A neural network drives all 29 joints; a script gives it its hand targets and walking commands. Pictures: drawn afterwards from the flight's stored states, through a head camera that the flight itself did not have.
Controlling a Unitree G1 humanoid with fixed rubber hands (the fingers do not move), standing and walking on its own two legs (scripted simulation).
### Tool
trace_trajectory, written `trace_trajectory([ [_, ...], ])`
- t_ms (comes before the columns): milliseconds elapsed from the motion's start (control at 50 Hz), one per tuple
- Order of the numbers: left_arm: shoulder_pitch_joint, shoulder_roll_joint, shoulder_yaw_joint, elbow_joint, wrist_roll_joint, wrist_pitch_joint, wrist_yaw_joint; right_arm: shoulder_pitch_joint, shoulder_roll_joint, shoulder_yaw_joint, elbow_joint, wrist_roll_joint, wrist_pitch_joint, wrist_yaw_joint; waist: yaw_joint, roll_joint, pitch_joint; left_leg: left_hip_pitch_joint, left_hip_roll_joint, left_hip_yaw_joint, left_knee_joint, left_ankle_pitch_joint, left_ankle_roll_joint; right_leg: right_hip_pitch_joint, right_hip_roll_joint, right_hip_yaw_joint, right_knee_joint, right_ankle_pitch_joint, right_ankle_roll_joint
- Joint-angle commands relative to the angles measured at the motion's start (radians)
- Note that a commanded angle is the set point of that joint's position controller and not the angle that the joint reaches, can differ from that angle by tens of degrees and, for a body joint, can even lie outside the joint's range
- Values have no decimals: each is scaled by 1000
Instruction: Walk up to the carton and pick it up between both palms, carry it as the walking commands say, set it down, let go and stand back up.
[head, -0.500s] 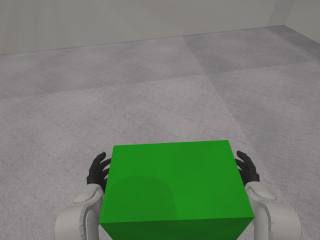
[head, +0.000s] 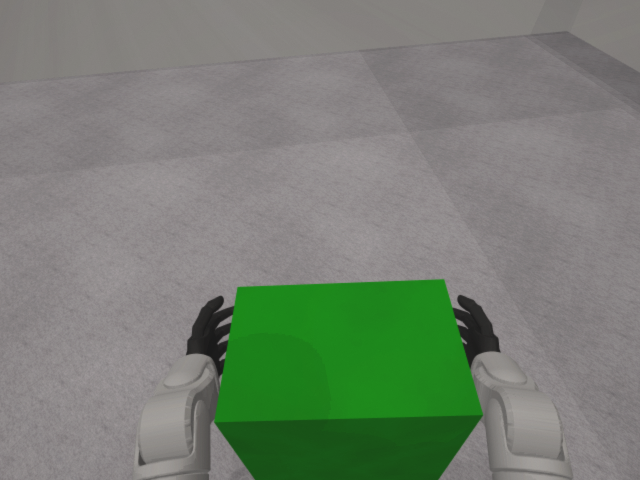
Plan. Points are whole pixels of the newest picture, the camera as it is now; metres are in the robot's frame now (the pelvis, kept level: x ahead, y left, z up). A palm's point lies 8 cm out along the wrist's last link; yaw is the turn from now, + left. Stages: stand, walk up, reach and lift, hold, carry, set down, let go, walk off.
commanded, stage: carry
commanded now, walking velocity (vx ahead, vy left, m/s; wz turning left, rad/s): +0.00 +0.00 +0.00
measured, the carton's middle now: (344, 399) +0.24 +0.00 -0.03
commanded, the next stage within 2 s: none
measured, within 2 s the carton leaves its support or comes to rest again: neither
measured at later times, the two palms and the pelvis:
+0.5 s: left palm (199, 339) +0.29 +0.18 +0.04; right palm (462, 341) +0.28 -0.15 +0.04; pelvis +0.02 +0.02 +0.00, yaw -1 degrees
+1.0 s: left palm (189, 354) +0.27 +0.19 +0.03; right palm (458, 358) +0.26 -0.14 +0.03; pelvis +0.00 +0.03 +0.00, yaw -2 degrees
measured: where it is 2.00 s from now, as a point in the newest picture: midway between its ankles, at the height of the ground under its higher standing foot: outside the picture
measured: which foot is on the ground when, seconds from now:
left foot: down 0.00-1.00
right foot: down 0.00-1.00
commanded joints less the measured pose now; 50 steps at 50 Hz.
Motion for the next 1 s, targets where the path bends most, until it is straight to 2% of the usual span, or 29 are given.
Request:
trace_trajectory([
  [0, -380, -565, -551, -149, -127, -48, -95, -432, 592, 576, -188, 167, -43, 127, 1, -27, -235, 55, 145, -177, -118, 63, 9, 128, -113, 129, -35, 164, 4],
  [20, -387, -518, -507, -68, -92, -56, -96, -407, 552, 525, -76, 127, -49, 131, -1, -11, -235, 70, 141, -174, -118, 104, 6, 124, -115, 134, -24, 192, 3],
  [40, -405, -577, -580, -240, -158, -44, -84, -430, 609, 603, -252, 198, -36, 122, 0, 25, -257, 94, 145, -172, -108, 161, 8, 117, -120, 142, -22, 219, -1],
  [60, -371, -506, -499, -52, -81, -48, -94, -410, 539, 518, -73, 121, -45, 128, 1, -1, -246, 70, 148, -170, -107, 165, 9, 127, -119, 133, -20, 200, 4],
  [80, -373, -556, -551, -151, -118, -46, -93, -431, 587, 586, -191, 172, -41, 130, 1, -9, -232, 67, 144, -169, -110, 153, 6, 120, -114, 135, -19, 202, 4],
  [160, -368, -488, -478, 8, -52, -54, -96, -427, 511, 499, -29, 102, -50, 136, 1, -4, -232, 69, 142, -148, -98, 167, 4, 119, -121, 139, -13, 232, 5],
  [180, -370, -572, -568, -162, -128, -45, -90, -427, 591, 596, -210, 178, -40, 130, 1, -10, -234, 75, 137, -158, -94, 203, 3, 116, -118, 138, -3, 241, 7],
  [200, -369, -502, -500, -37, -72, -51, -90, -401, 533, 517, -49, 120, -45, 135, 0, 21, -243, 91, 144, -156, -87, 271, -3, 126, -119, 136, 13, 260, 3],
  [220, -397, -558, -549, -136, -120, -57, -93, -427, 575, 562, -162, 156, -50, 132, -2, 1, -260, 111, 140, -146, -72, 298, -5, 120, -118, 130, 19, 280, 9],
  [340, -415, -539, -518, -31, -79, -71, -99, -426, 555, 502, -33, 107, -67, 142, 0, 31, -257, 135, 153, -156, -69, 363, 4, 97, -105, 122, 35, 242, 2],
  [420, -411, -577, -566, -126, -123, -69, -97, -423, 588, 554, -134, 148, -63, 139, 1, 23, -276, 129, 156, -157, -62, 340, 13, 119, -100, 126, 32, 244, 7],
  [460, -414, -514, -480, 34, -60, -90, -106, -437, 525, 484, 14, 87, -85, 147, 2, 2, -255, 129, 150, -135, -56, 353, 7, 111, -111, 127, 32, 262, 1],
  [480, -414, -553, -544, -94, -107, -98, -105, -454, 565, 545, -120, 141, -92, 146, 0, -16, -269, 139, 147, -141, -57, 345, 5, 114, -108, 126, 35, 266, 4],
  [520, -393, -557, -548, -125, -116, -96, -101, -434, 581, 568, -139, 162, -86, 146, 1, 3, -276, 157, 153, -146, -57, 393, 4, 107, -101, 118, 49, 253, 3],
  [580, -422, -555, -522, -120, -119, -99, -96, -489, 562, 546, -173, 166, -93, 138, 2, -9, -287, 134, 144, -116, -38, 366, 4, 132, -113, 120, 40, 298, 1],
  [620, -345, -512, -486, 31, -61, -111, -108, -407, 534, 522, -9, 113, -101, 150, 0, -24, -286, 123, 138, -128, -41, 359, 9, 150, -110, 126, 49, 305, 1],
  [640, -376, -534, -527, -76, -96, -113, -104, -426, 558, 563, -107, 152, -103, 149, 0, 10, -270, 140, 141, -127, -59, 337, 6, 115, -105, 123, 49, 266, 2],
  [680, -383, -521, -515, -32, -78, -116, -112, -396, 551, 533, -28, 117, -102, 157, 0, -11, -276, 143, 149, -148, -70, 294, 15, 116, -96, 119, 40, 214, 3],
  [700, -435, -591, -593, -224, -160, -116, -98, -458, 614, 606, -226, 206, -104, 147, 4, 29, -244, 138, 148, -133, -77, 324, 10, 84, -101, 125, 42, 230, 1],
  [720, -418, -511, -509, -19, -76, -114, -109, -394, 532, 495, 15, 101, -100, 157, 1, 30, -239, 138, 159, -147, -84, 346, 7, 77, -92, 115, 42, 203, 3],
  [800, -435, -554, -548, -104, -115, -107, -99, -453, 555, 544, -112, 146, -103, 146, 6, 30, -234, 121, 166, -151, -89, 314, 20, 80, -87, 127, 28, 166, 2],
  [820, -390, -505, -495, 52, -45, -114, -113, -416, 506, 481, 45, 79, -111, 161, 4, 47, -216, 119, 170, -162, -107, 280, 17, 56, -81, 120, 31, 132, 5],
  [860, -425, -573, -558, -87, -108, -108, -105, -470, 564, 550, -118, 146, -107, 153, 6, 41, -209, 106, 170, -176, -130, 206, 19, 59, -75, 116, 22, 79, 6],
  [880, -420, -499, -469, 108, -28, -115, -113, -436, 486, 454, 96, 58, -111, 161, 5, 46, -190, 110, 183, -182, -136, 245, 7, 44, -67, 106, 32, 61, 5],
  [900, -455, -576, -569, -116, -122, -112, -103, -450, 574, 544, -110, 146, -106, 150, 5, 56, -210, 108, 183, -187, -134, 208, 20, 58, -71, 117, 20, 59, 4],
  [920, -423, -518, -491, 71, -44, -114, -116, -434, 517, 480, 66, 75, -109, 164, 7, 31, -206, 85, 174, -177, -137, 104, 25, 79, -76, 118, 2, 24, 8],
  [940, -457, -572, -554, -116, -115, -112, -102, -471, 568, 541, -121, 149, -106, 152, 5, 22, -216, 84, 175, -181, -148, 95, 22, 72, -80, 118, 9, 37, 6],
  [960, -418, -531, -496, 68, -43, -117, -117, -451, 540, 497, 66, 87, -109, 167, 7, 0, -206, 70, 177, -190, -157, 41, 22, 86, -76, 116, -2, 10, 8],
  [980, -451, -579, -544, -81, -103, -112, -106, -486, 574, 542, -101, 142, -106, 154, 6, 10, -198, 50, 172, -192, -171, 26, 22, 79, -79, 129, 3, 18, 8],
])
